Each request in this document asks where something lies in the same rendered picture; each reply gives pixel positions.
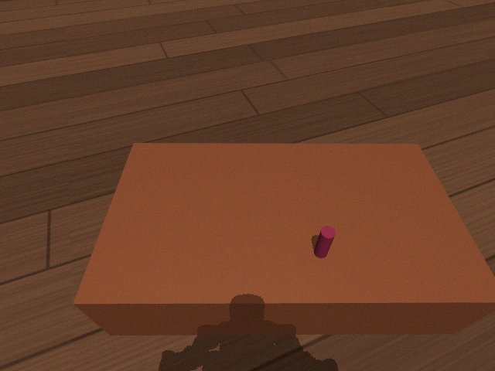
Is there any can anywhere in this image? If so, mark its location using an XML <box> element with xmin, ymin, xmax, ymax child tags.
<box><xmin>314</xmin><ymin>226</ymin><xmax>336</xmax><ymax>258</ymax></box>

